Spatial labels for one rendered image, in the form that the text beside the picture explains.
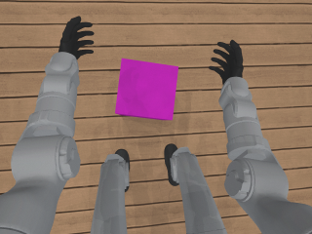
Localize right robot hand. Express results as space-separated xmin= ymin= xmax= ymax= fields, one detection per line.
xmin=209 ymin=40 xmax=244 ymax=85

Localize left robot thigh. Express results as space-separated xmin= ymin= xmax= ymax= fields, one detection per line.
xmin=90 ymin=159 xmax=130 ymax=234

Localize right robot thigh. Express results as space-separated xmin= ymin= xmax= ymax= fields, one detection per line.
xmin=170 ymin=151 xmax=227 ymax=234

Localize carton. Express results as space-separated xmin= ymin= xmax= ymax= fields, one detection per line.
xmin=115 ymin=58 xmax=178 ymax=121

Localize left robot forearm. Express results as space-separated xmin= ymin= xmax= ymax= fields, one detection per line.
xmin=11 ymin=52 xmax=80 ymax=178

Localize robot thigh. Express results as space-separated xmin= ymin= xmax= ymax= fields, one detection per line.
xmin=170 ymin=151 xmax=227 ymax=234
xmin=90 ymin=159 xmax=130 ymax=234

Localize left robot upper arm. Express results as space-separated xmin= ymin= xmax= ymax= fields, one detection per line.
xmin=0 ymin=135 xmax=81 ymax=234

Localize left robot hand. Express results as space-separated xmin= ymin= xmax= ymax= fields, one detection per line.
xmin=58 ymin=16 xmax=95 ymax=59

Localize right robot upper arm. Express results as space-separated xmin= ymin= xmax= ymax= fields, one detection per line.
xmin=224 ymin=157 xmax=312 ymax=234

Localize right robot forearm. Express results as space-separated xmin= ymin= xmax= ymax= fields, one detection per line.
xmin=218 ymin=76 xmax=289 ymax=191

